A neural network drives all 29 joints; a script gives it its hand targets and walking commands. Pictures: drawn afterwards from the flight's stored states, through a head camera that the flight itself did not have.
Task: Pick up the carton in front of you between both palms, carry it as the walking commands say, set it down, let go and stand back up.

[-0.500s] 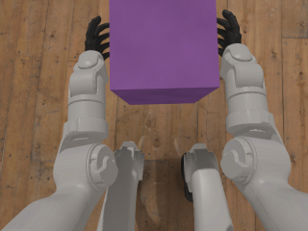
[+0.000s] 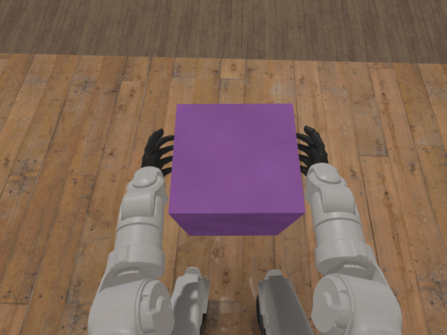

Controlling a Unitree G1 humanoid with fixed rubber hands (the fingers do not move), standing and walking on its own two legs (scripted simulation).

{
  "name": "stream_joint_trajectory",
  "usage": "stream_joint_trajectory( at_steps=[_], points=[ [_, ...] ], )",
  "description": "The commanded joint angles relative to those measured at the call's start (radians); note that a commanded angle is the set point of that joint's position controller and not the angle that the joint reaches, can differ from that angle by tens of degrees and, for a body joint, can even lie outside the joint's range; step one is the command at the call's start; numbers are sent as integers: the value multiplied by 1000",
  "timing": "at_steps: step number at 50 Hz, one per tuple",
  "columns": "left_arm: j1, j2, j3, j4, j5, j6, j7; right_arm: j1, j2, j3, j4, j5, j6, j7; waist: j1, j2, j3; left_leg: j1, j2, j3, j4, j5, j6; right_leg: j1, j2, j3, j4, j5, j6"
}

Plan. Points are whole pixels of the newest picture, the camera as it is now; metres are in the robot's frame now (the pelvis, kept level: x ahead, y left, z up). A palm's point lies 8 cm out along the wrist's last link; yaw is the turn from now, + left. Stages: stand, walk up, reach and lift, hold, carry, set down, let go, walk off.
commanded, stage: reach and lift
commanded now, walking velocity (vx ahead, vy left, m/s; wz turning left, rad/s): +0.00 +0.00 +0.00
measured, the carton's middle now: (233, 178) +0.43 +0.01 -0.10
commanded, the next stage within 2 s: hold in 1.70 s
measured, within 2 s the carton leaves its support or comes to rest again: neither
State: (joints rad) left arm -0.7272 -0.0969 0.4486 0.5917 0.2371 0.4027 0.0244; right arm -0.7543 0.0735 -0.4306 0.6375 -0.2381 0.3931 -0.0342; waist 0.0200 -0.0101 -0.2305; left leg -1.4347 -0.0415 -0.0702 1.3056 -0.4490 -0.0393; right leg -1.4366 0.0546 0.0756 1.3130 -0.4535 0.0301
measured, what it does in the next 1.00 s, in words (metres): rises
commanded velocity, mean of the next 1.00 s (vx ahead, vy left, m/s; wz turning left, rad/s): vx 0.00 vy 0.00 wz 0.00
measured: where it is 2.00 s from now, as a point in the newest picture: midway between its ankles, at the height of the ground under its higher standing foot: outside the picture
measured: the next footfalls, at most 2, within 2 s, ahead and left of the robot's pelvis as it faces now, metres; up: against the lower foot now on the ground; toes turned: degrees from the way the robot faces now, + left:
none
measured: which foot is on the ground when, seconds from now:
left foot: down 0.00-1.00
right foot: down 0.00-1.00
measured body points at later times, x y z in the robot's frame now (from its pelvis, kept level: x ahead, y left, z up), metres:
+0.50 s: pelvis +0.04 +0.00 +0.12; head +0.08 +0.00 +0.57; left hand +0.37 +0.16 +0.11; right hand +0.38 -0.15 +0.11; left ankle +0.07 +0.13 -0.59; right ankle +0.07 -0.13 -0.59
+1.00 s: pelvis +0.04 +0.00 +0.14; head +0.02 +0.01 +0.59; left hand +0.35 +0.16 +0.16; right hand +0.35 -0.15 +0.16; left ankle +0.07 +0.13 -0.59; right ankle +0.07 -0.13 -0.59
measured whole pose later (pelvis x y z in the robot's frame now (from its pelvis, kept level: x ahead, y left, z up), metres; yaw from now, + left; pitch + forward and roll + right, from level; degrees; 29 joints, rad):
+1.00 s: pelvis +0.04 +0.00 +0.14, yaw +0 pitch -4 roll +0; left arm -0.33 -0.17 0.30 0.38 0.30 0.61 -0.02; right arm -0.34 0.17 -0.32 0.39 -0.31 0.61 0.01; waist 0.00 0.00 0.03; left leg -0.19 -0.02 -0.08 0.48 -0.22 -0.01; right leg -0.19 0.02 0.08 0.48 -0.22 0.02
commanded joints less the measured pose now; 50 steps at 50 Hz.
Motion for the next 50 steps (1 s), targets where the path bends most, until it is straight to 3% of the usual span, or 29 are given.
stream_joint_trajectory(
  at_steps=[1,18,29,33,40,50],
  points=[
    [-598,-1071,-578,41,-162,-20,-254,-568,1113,562,33,162,-20,257,6,-10,-722,515,-117,77,-203,233,23,507,111,-72,-217,217,-6],
    [-259,-1076,-679,-52,-151,6,-263,-226,1126,657,-69,154,9,267,-6,6,-433,953,-84,16,-569,375,35,941,75,-13,-584,365,-24],
    [-67,-1055,-781,-195,-188,106,-263,-43,1093,752,-224,197,112,271,-12,10,-217,1248,-65,7,-805,480,27,1232,54,-4,-822,474,-16],
    [-27,-1031,-767,-226,-185,154,-262,-4,1067,741,-257,187,161,274,-14,10,-83,1299,-59,4,-875,415,29,1271,52,-6,-892,407,-21],
    [-91,-1011,-668,-170,-139,184,-278,-74,1037,643,-200,144,191,296,-13,15,72,1274,-48,12,-918,219,44,1250,43,-16,-930,211,-34],
    [-171,-1035,-714,-217,-164,179,-281,-146,1058,680,-243,161,186,301,-18,12,-37,1337,-51,13,-910,276,39,1305,47,-23,-924,270,-32]
  ],
)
